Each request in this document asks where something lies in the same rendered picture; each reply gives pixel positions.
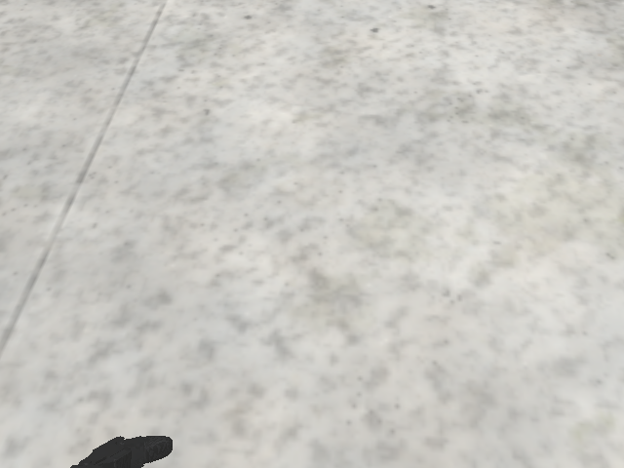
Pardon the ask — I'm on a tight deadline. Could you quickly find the robot left hand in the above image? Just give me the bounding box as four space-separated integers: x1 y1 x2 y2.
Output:
70 436 173 468

